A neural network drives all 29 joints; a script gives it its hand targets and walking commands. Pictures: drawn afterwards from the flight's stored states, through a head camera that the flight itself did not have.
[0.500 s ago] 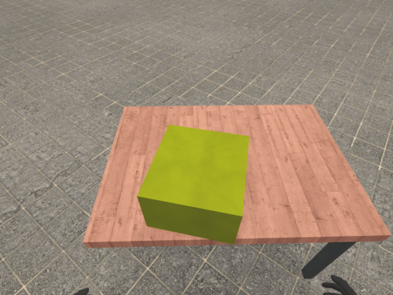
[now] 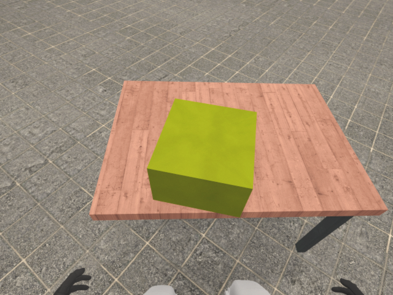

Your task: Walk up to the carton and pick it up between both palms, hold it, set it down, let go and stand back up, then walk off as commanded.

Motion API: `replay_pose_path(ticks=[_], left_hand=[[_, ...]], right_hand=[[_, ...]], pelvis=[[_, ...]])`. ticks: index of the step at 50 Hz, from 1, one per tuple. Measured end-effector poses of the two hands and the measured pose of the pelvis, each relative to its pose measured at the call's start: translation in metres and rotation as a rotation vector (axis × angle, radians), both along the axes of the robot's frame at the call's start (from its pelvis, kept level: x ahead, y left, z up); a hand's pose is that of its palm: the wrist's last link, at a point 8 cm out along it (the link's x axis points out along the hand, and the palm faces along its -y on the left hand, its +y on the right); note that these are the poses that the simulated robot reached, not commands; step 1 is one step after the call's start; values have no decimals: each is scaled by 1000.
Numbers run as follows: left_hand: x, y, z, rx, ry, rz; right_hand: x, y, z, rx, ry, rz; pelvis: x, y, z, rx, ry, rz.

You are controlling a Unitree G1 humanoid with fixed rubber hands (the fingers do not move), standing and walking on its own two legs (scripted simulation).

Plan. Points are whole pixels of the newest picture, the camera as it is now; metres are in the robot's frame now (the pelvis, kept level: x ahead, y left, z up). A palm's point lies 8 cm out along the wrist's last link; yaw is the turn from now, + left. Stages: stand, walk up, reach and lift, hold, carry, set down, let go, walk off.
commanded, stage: walk off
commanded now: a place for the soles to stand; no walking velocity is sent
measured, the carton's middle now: (205, 155) +0.51 -0.02 -0.12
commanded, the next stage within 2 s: stand in 1.90 s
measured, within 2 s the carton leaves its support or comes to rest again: neither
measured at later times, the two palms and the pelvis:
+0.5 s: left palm out of the picture -0.07 +0.27 -0.11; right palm out of the picture -0.02 -0.33 -0.11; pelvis -0.13 -0.02 -0.01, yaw -1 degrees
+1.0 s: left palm out of the picture -0.22 +0.33 -0.11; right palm out of the picture -0.18 -0.27 -0.08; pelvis -0.29 +0.02 +0.00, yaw -1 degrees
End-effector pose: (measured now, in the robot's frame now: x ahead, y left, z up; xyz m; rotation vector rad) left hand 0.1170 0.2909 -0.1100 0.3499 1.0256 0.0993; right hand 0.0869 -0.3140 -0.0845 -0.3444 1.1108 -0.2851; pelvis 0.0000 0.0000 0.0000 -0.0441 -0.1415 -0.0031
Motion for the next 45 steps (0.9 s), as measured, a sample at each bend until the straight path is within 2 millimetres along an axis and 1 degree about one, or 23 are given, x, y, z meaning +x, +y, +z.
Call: replay_pose_path(ticks=[3,7,10,14,16,18,19,21,23,26,29,33,34,36,38,40,45], left_hand=[[-11,8,0,13,11,20],[-41,15,2,26,66,28],[-68,16,1,37,119,27],[-101,8,-1,41,160,29],[-119,1,-3,43,174,33],[-138,-5,-7,53,181,35],[-148,-8,-11,63,186,33],[-166,-15,-11,60,183,42],[-177,-21,-6,48,171,54],[-183,-22,-3,43,135,57],[-183,-15,-2,48,86,50],[-184,4,-2,51,10,33],[-186,10,-4,49,-5,28],[-195,18,-2,48,-13,21],[-208,24,1,47,-8,17],[-226,30,3,50,13,14],[-282,42,2,60,100,13]], right_hand=[[-11,10,2,9,5,-7],[-13,20,9,18,-45,5],[-18,21,11,19,-74,18],[-32,15,8,23,-98,32],[-43,9,3,27,-103,37],[-56,0,-7,31,-105,39],[-63,-6,-13,31,-103,41],[-81,-13,-20,30,-74,33],[-97,-15,-23,33,-51,23],[-118,-14,-26,36,-38,29],[-136,-7,-28,34,-33,39],[-163,8,-31,25,-26,55],[-172,13,-31,21,-23,57],[-192,24,-27,29,-21,48],[-209,33,-19,36,-20,32],[-221,39,-11,38,-24,23],[-240,44,6,22,-65,30]], pelvis=[[-10,4,3,-4,0,-1],[-25,5,8,0,19,-10],[-39,2,8,6,40,-14],[-63,-5,5,18,59,-16],[-76,-11,2,25,65,-18],[-90,-17,-6,35,65,-20],[-97,-21,-11,42,56,-19],[-111,-22,-13,35,23,-14],[-122,-20,-11,37,12,-15],[-140,-15,-10,34,10,-9],[-161,-9,-13,31,15,-1],[-191,6,-19,19,22,14],[-200,11,-21,17,19,16],[-214,18,-18,8,-4,10],[-225,21,-11,0,-8,5],[-235,23,-5,-1,-1,2],[-264,25,3,-5,30,-7]])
